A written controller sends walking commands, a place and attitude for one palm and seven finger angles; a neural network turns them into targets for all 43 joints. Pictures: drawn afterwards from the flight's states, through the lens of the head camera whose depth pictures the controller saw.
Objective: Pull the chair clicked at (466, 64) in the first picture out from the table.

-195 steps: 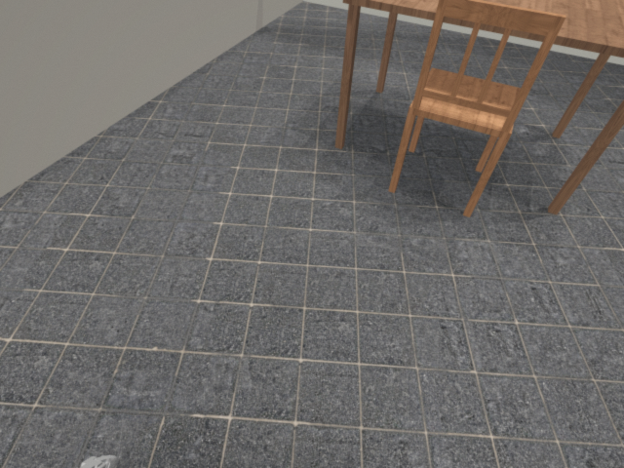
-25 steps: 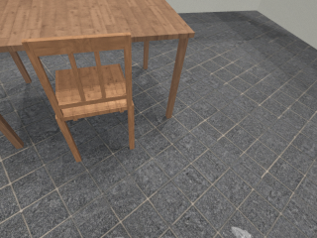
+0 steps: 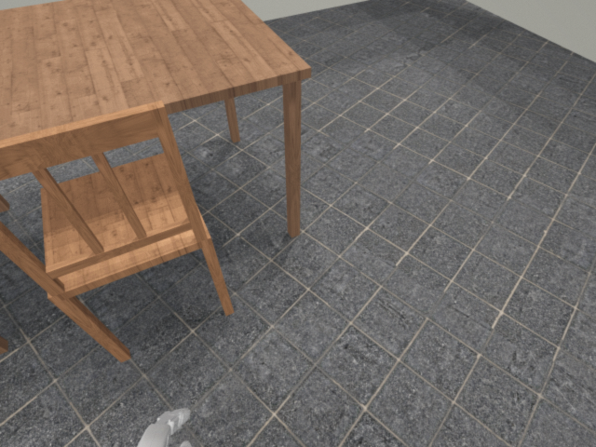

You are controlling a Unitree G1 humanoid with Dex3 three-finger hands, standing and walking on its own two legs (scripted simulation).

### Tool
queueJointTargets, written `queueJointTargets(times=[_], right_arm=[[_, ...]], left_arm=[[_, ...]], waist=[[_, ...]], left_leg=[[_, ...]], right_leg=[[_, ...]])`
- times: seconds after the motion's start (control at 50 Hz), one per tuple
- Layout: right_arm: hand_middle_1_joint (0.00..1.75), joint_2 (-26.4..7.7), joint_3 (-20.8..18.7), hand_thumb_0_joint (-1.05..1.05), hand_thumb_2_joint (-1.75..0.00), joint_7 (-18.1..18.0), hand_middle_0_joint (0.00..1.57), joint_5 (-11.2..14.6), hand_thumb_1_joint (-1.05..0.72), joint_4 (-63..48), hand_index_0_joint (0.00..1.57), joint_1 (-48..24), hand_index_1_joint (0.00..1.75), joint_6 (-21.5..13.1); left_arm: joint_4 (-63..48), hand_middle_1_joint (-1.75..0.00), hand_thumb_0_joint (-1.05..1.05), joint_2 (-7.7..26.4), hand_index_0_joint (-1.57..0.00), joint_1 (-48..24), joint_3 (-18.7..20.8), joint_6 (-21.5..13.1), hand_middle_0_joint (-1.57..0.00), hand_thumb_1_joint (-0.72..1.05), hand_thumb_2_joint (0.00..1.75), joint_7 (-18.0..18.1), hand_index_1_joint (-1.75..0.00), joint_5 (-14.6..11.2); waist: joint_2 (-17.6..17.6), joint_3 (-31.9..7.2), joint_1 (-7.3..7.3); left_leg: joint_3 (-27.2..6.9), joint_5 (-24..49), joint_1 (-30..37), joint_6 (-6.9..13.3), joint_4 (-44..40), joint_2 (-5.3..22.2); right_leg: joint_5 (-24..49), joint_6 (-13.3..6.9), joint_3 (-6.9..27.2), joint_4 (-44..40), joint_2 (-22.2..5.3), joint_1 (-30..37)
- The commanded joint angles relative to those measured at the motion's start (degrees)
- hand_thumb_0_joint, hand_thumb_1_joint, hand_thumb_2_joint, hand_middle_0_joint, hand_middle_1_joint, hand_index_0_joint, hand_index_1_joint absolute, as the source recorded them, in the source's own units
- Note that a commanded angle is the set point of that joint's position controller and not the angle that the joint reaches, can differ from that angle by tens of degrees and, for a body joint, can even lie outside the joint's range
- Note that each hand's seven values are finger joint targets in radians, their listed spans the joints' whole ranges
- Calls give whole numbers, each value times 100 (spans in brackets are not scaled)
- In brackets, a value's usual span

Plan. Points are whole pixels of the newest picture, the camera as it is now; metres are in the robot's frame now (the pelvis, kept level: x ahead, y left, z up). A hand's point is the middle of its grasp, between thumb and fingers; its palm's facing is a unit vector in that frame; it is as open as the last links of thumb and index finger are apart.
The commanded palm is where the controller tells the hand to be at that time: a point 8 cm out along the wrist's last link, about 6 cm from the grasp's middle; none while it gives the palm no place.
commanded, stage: turn to face it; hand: left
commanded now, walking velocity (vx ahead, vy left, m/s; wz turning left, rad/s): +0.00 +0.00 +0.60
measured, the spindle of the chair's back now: (72, 214) +0.56 +0.46 -0.09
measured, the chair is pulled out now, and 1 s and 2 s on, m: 0.00 0.00 0.00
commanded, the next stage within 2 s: take the last steps up to it in 0.74 s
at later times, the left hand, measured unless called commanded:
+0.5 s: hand out of the picture +0.02 +0.28 -0.16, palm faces +0.30 -0.92 -0.26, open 7.4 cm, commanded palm none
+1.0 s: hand out of the picture -0.02 +0.16 -0.14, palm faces +0.47 -0.84 -0.26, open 7.3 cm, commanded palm none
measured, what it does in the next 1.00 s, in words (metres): steps on the spot, turning left: left foot, then right foot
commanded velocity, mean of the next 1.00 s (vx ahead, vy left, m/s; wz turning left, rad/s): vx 0.05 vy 0.00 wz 0.34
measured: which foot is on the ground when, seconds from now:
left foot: up 0.00-0.18, down 0.20-0.76, up 0.78-1.00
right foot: down 0.00-0.20, up 0.22-0.74, down 0.76-1.00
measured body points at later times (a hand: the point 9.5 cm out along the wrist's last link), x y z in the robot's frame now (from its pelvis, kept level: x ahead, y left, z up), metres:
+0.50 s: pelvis +0.01 +0.05 +0.01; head +0.04 +0.09 +0.46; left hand +0.00 +0.33 -0.14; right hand +0.14 -0.18 -0.11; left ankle +0.01 +0.13 -0.73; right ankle +0.03 -0.11 -0.65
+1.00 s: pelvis +0.02 -0.02 +0.02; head +0.05 -0.04 +0.47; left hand -0.04 +0.21 -0.12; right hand +0.18 -0.22 -0.15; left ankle -0.07 +0.11 -0.65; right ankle +0.05 -0.10 -0.73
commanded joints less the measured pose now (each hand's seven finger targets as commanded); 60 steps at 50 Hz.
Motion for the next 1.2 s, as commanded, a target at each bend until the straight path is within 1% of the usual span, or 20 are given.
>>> queueJointTargets(times=[0.0,0.14,0.16,0.18,0.2,0.22,0.26,0.32,0.42,0.56,0.68,0.7,0.72,0.74,0.76,0.78,0.82,0.86,0.98,1.18], right_arm=[[30,-342,-117,0,-90,84,20,-36,-90,-546,20,177,30,-22],[30,-531,-201,0,-90,172,20,-87,-90,-948,20,51,30,-100],[30,-768,-257,0,-90,180,20,-102,-90,-929,20,219,30,-126],[30,-1353,-387,0,-90,163,20,-139,-90,-1063,20,396,30,-167],[30,-1758,-464,0,-90,118,20,-186,-90,-1122,20,560,30,-179],[30,-1739,-462,0,-90,34,20,-167,-90,-1061,20,377,30,-219],[30,-1387,-337,0,-90,-28,20,-129,-90,-1274,20,-393,30,-277],[30,-1284,-269,0,-90,-64,20,-80,-90,-1327,20,-523,30,-356],[30,-1397,-304,0,-90,-52,20,-73,-90,-1287,20,-345,30,-291],[30,-1519,-312,0,-90,-4,20,-105,-90,-1307,20,-589,30,-162],[30,-1466,-308,0,-90,43,20,-78,-90,-1340,20,-899,30,-121],[30,-1384,-290,0,-90,56,20,-43,-90,-1343,20,-965,30,-130],[30,-1134,-258,0,-90,83,20,17,-90,-1344,20,-893,30,-146],[30,-816,-192,0,-90,106,20,42,-90,-1454,20,-829,30,-161],[30,-1038,-261,0,-90,81,20,-28,-90,-1489,20,-1024,30,-77],[30,-1059,-286,0,-90,74,20,-50,-90,-1444,20,-1105,30,0],[30,-933,-266,0,-90,116,20,-50,-90,-1167,20,-915,30,19],[30,-865,-231,0,-90,140,20,-77,-90,-1056,20,-817,30,-5],[30,-827,-197,0,-90,215,20,-124,-90,-1047,20,-1273,30,-140],[30,-548,-41,0,-90,195,20,-62,-90,-838,20,-1222,30,-370]], left_arm=[[-308,-30,0,1085,-20,257,310,74,-20,90,90,135,-30,20],[-470,-30,0,1182,-20,381,447,215,-20,90,90,91,-30,-13],[-548,-30,0,1075,-20,387,422,267,-20,90,90,55,-30,-68],[-750,-30,0,707,-20,436,384,319,-20,90,90,7,-30,-93],[-1048,-30,0,631,-20,-59,334,317,-20,90,90,-13,-30,-54],[-1011,-30,0,604,-20,-162,374,342,-20,90,90,10,-30,2],[-774,-30,0,725,-20,163,425,292,-20,90,90,-48,-30,8],[-500,-30,0,851,-20,583,416,296,-20,90,90,-58,-30,-25],[-507,-30,0,916,-20,507,365,328,-20,90,90,-12,-30,-55],[-565,-30,0,908,-20,473,296,347,-20,90,90,6,-30,-64],[-498,-30,0,911,-20,1048,256,218,-20,90,90,51,-30,-99],[-448,-30,0,946,-20,1238,260,166,-20,90,90,68,-30,-95],[-447,-30,0,1194,-20,1289,285,97,-20,90,90,98,-30,-50],[-486,-30,0,1634,-20,1220,352,49,-20,90,90,112,-30,11],[-579,-30,0,1671,-20,1189,365,55,-20,90,90,94,-30,-21],[-590,-30,0,1533,-20,1029,350,73,-20,90,90,120,-30,-23],[-608,-30,0,1214,-20,718,262,38,-20,90,90,98,-30,-33],[-509,-30,0,1068,-20,981,230,-31,-20,90,90,60,-30,-32],[-21,-30,0,999,-20,1945,208,-173,-20,90,90,-11,-30,11],[601,-30,0,1050,-20,2153,222,-168,-20,90,90,-70,-30,30]], waist=[[-962,-520,190],[-785,-483,164],[22,-452,59],[1858,-338,-31],[1904,-272,-262],[1701,-378,-158],[1041,-449,194],[694,-785,300],[390,-777,166],[673,-518,125],[628,-694,366],[448,-784,490],[-280,-838,480],[-1534,-680,411],[-1572,-592,538],[-1421,-394,446],[-610,-150,236],[-854,-251,339],[-864,10,705],[-990,6,613]], left_leg=[[-67,476,-345,-35,95,120],[396,1534,320,18,-2432,-62],[54,1898,630,108,-3172,73],[-2023,2621,813,672,-4138,1340],[-3165,2819,435,1343,-4712,2115],[-3169,2466,442,1315,-4751,1914],[-2215,2789,733,1059,-4427,1279],[-1492,4162,1260,1019,-4218,902],[-1657,4625,1739,1261,-4176,945],[-2055,3449,1175,1350,-4328,892],[-2118,3686,697,1158,-3901,579],[-1979,3421,430,954,-3636,408],[-1612,2694,-118,622,-2994,9],[-706,946,-904,187,-2103,-811],[-833,5,-755,177,-1127,-752],[-928,46,-797,186,-413,-702],[-836,727,-935,111,277,-560],[-694,1080,-1007,43,294,-461],[-474,1261,-1346,96,-596,-191],[28,1159,-32,328,-2679,-273]], right_leg=[[1414,-515,632,-1574,-1638,161],[273,-135,81,-517,-1483,31],[-267,79,-60,188,-1212,-343],[-1771,531,-217,1550,-446,-1434],[-2408,556,358,2807,-88,-1733],[-2017,486,956,3472,-111,-1961],[-982,519,1177,3717,-167,-2052],[-538,619,1167,3489,-109,-1703],[-782,684,1164,2733,4,-1508],[-1095,561,1124,1690,187,-855],[-382,389,1042,-142,434,407],[185,377,1056,-947,346,937],[421,205,1750,-1631,-310,1487],[1148,-362,3005,-1852,-1589,1603],[1524,-830,3137,-1941,-2036,869],[1688,-952,3018,-1907,-1853,580],[2194,-790,2066,-1627,-1220,679],[1734,-626,1750,-1748,-1014,1010],[-255,-708,2086,-2377,-1129,1574],[-529,-820,1793,-2318,-1069,1077]])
